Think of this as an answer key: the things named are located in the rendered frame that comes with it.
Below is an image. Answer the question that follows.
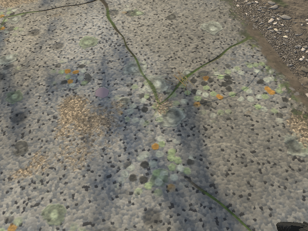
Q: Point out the right robot hand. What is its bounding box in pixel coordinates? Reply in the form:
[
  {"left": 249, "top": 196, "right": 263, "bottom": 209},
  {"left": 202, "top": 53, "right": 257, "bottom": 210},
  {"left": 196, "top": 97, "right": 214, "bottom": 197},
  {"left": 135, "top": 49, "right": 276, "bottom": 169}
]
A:
[{"left": 276, "top": 221, "right": 308, "bottom": 231}]

